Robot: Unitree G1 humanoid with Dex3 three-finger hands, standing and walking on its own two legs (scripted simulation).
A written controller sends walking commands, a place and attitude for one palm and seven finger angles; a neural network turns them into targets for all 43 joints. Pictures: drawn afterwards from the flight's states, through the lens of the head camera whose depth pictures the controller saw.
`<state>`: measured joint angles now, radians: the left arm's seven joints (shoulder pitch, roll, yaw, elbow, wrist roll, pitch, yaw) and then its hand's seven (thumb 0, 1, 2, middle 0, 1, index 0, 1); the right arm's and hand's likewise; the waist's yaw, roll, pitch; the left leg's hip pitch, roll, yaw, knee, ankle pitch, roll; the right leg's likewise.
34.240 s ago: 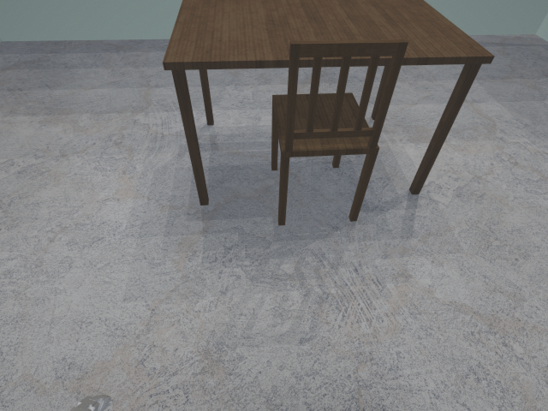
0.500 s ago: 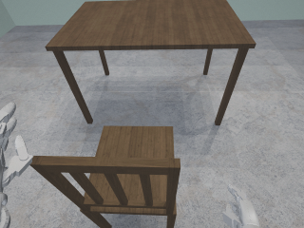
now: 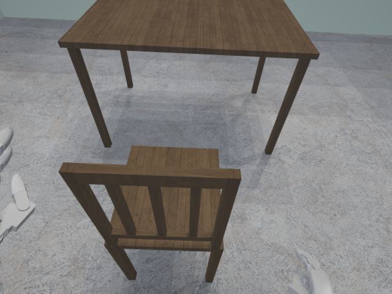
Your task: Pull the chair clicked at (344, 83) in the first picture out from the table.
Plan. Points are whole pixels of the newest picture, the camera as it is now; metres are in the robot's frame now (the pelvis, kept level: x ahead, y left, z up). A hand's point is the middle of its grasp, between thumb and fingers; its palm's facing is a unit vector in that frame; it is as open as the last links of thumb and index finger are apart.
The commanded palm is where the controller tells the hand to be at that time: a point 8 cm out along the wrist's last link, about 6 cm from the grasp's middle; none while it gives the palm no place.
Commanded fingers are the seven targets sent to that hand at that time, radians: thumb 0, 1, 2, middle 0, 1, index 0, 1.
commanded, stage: step back with the hand held close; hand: left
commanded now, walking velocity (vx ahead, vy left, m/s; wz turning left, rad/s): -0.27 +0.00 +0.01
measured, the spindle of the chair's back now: (158, 211) +0.33 +0.13 -0.09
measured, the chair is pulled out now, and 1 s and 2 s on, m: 0.65 0.65 0.65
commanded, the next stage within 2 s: stop stepping back and stand still in 0.88 s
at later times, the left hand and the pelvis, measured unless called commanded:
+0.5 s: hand out of the picture +0.12 +0.27 +0.17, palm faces +0.46 -0.72 -0.52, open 7.5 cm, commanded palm +0.05 +0.31 +0.18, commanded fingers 0.00 0.90 0.90 -0.20 -0.30 -0.20 -0.30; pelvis -0.06 +0.00 -0.01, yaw +4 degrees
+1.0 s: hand out of the picture +0.05 +0.22 +0.21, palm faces +0.36 -0.74 -0.57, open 7.5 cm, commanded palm -0.01 +0.29 +0.18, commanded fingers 0.00 0.90 0.90 -0.20 -0.30 -0.20 -0.30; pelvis -0.15 -0.01 +0.00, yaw +1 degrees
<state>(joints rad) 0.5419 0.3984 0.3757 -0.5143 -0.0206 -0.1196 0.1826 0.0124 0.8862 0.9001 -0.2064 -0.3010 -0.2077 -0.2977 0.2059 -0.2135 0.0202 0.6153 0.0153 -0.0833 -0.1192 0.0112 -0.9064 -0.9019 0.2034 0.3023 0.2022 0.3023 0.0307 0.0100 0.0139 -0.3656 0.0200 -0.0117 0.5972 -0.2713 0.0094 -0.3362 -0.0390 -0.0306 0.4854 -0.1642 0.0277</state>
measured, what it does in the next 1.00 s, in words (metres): walks backwards: right foot, then left foot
